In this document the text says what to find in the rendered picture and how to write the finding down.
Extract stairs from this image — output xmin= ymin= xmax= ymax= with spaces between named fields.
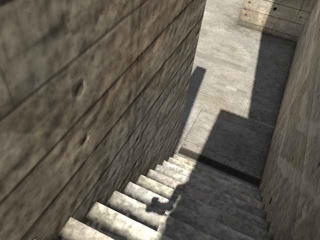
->
xmin=34 ymin=154 xmax=274 ymax=240

